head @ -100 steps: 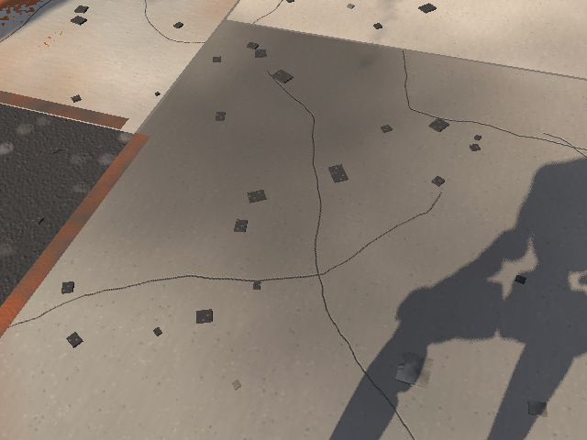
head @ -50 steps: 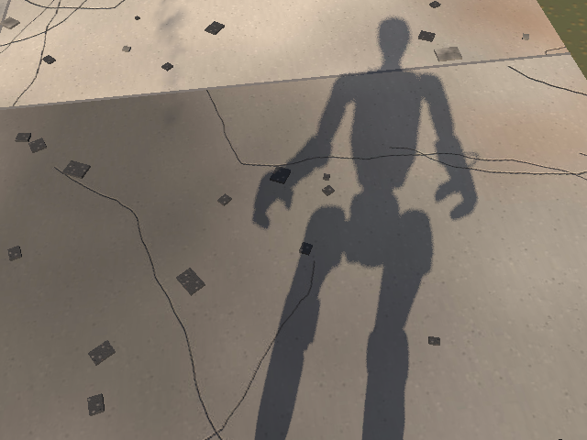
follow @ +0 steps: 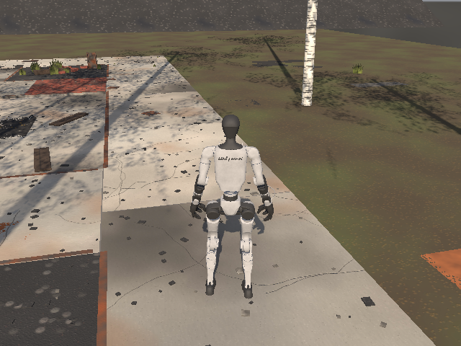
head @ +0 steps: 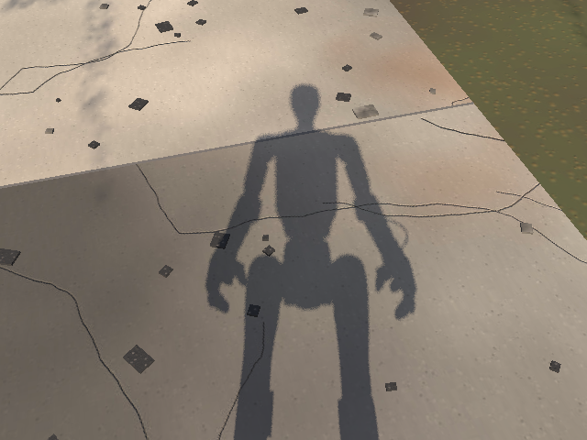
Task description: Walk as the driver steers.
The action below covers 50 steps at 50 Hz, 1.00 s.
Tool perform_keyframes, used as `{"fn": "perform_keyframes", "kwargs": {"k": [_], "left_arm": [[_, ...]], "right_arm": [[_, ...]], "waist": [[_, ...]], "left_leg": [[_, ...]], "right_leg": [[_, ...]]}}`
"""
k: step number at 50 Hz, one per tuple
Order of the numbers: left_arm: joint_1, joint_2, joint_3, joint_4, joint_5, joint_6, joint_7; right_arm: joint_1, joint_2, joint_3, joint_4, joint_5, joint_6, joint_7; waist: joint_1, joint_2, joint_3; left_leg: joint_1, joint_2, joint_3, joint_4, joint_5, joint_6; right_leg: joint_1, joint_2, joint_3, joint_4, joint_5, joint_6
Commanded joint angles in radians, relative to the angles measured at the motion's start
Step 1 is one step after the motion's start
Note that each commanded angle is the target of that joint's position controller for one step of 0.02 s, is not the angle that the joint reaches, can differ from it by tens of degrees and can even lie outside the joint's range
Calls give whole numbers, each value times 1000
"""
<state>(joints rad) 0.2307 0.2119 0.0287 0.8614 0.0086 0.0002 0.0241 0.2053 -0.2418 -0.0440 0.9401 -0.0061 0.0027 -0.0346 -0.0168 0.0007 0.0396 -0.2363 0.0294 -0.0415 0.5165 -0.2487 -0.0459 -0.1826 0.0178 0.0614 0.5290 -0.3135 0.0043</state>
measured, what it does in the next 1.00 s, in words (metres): walks ahead: right foot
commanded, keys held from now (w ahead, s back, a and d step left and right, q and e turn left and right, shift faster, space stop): no key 0.04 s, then w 0.94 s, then w+q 0.02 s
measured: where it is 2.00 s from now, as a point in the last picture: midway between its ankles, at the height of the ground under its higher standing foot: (258, 272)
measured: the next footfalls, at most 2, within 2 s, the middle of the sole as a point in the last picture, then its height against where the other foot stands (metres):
right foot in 0.72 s outside the picture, level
left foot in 1.28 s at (250, 353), level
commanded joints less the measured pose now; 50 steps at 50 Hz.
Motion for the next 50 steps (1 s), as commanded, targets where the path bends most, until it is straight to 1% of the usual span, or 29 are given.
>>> {"fn": "perform_keyframes", "kwargs": {"k": [1,3,5,7,9,11,12,13,14,15,16,17,19,21,26,29,32,34,35,36,37,38,39,40,41,42,44,47,50], "left_arm": [[10,107,24,-21,-2,-12,5],[32,104,23,6,-3,-10,7],[48,150,38,18,-15,-2,12],[95,193,49,25,-25,-12,13],[85,210,57,30,-34,-32,11],[-6,184,49,9,-42,-39,7],[-52,168,44,-3,-44,-38,4],[-75,124,32,-17,-35,-43,2],[-94,68,19,-50,-30,-55,5],[-97,112,33,-70,-48,-73,8],[-68,139,39,-56,-61,-86,1],[-43,134,38,-32,-59,-95,-9],[-75,140,48,-25,-39,-104,-16],[-99,116,48,-26,-30,-101,-30],[-280,58,22,-89,-31,-93,-44],[-355,72,16,-115,-38,-93,-56],[-379,102,20,-135,-40,-99,-69],[-309,144,38,-123,-37,-103,-71],[-197,176,56,-92,-37,-101,-66],[-17,216,80,-36,-41,-96,-57],[166,288,97,2,-28,-89,-44],[207,317,96,27,-20,-89,-58],[150,214,68,23,-27,-93,-60],[51,179,56,9,-28,-99,-58],[-31,165,50,-6,-21,-106,-60],[-72,141,44,-10,-10,-112,-64],[-85,112,35,5,-1,-118,-67],[-38,146,38,38,-8,-123,-54],[13,177,42,57,-6,-115,-33]], "right_arm": [[1,-104,-21,-18,2,-9,-7],[21,-93,-18,7,3,-6,-9],[16,-95,-22,15,15,-6,-12],[-25,-75,-17,-8,21,-30,-6],[-25,-63,-15,-16,33,-66,12],[57,-55,-15,13,42,-93,31],[149,-59,-22,58,39,-99,35],[245,-95,-35,97,26,-101,37],[357,-202,-60,116,23,-105,40],[362,-220,-55,113,5,-115,53],[271,-158,-34,87,6,-123,52],[226,-121,-24,66,11,-126,51],[199,-105,-14,55,14,-121,52],[251,-70,0,70,7,-108,46],[281,-126,-3,67,4,-88,19],[313,-139,-8,80,14,-89,14],[308,-146,-17,87,25,-83,13],[281,-168,-28,78,20,-75,13],[266,-174,-31,71,15,-66,14],[256,-163,-25,61,8,-59,14],[274,-121,-8,34,-12,-58,15],[410,36,31,38,5,-81,28],[309,-83,5,32,35,-109,33],[198,-140,-13,-9,59,-125,35],[150,-138,-13,-18,53,-132,27],[134,-131,-22,-19,37,-129,21],[175,-87,-22,-15,30,-105,21],[103,-80,-25,-51,21,-82,17],[-18,-83,-24,-96,11,-84,22]], "waist": [[3,-7,-18],[4,-16,-36],[19,-66,16],[46,-163,84],[35,-213,133],[-32,-189,127],[-77,-146,102],[-103,-29,57],[-122,248,9],[-106,291,26],[-57,171,85],[-38,125,93],[-30,90,82],[-41,107,49],[-70,89,77],[-78,101,110],[-48,97,114],[10,115,44],[72,129,-35],[155,120,-144],[198,-17,-292],[106,-305,-448],[136,-196,-328],[110,-149,-166],[75,-45,-103],[43,-24,-65],[-7,-63,-63],[-12,-54,-2],[16,-37,27]], "left_leg": [[54,5,-1,-64,130,12],[59,-12,19,-60,41,15],[-31,-64,74,19,-236,32],[-162,-74,101,155,-263,46],[-192,-21,56,253,-193,82],[-57,-10,62,80,-181,127],[112,-33,71,-34,-94,129],[246,28,-50,-102,-79,132],[359,230,-427,-293,-275,227],[348,359,-711,-384,-340,326],[318,358,-643,-368,-331,322],[312,304,-517,-364,-290,284],[323,244,-347,-378,-89,226],[328,194,-221,-381,122,212],[225,157,-84,-419,251,218],[192,178,-61,-443,237,226],[278,222,-48,-403,334,210],[329,232,-26,-289,631,188],[323,213,-2,-151,818,171],[239,167,27,58,856,142],[-10,101,54,391,504,115],[-332,-94,-12,716,-284,66],[-436,-47,-112,827,-304,92],[-493,4,-77,833,-208,111],[-442,56,-59,788,-108,112],[-395,89,-49,736,-51,107],[-305,123,-53,675,-12,100],[-366,142,-29,564,41,69],[-450,139,-18,367,217,45]], "right_leg": [[-66,-37,33,-122,141,-19],[-56,-28,25,-135,40,-23],[-91,-45,75,-179,-325,-70],[-95,-174,264,-297,-549,-152],[-129,-286,420,-360,-533,-224],[-172,-250,333,-311,-406,-189],[-241,-183,239,-239,-315,-147],[-309,-99,118,-42,-176,-97],[-459,26,-53,292,-133,-23],[-576,39,10,495,-262,-26],[-636,-30,55,600,-197,-47],[-645,-67,45,614,-94,-66],[-644,-116,12,543,51,-75],[-600,-118,-32,477,125,-54],[-510,-81,-92,171,288,0],[-436,-61,-104,64,356,-5],[-419,-60,-81,3,334,-46],[-293,-23,-104,-4,279,-81],[-143,10,-126,3,256,-105],[96,13,-123,3,257,-136],[417,-198,134,22,177,-201],[655,-413,654,-167,-136,-360],[553,-373,690,-270,-222,-308],[397,-347,528,-287,-143,-265],[242,-314,407,-311,13,-248],[129,-276,306,-331,129,-238],[28,-232,206,-379,191,-236],[-37,-225,132,-435,232,-256],[1,-212,71,-450,282,-242]]}}
Keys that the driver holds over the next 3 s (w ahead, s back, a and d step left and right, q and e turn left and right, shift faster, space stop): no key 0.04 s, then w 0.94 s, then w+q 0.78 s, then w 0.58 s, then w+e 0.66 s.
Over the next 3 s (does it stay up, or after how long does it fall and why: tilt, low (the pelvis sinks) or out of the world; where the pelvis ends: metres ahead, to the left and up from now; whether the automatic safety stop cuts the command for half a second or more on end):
stays up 1.47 0.33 0.01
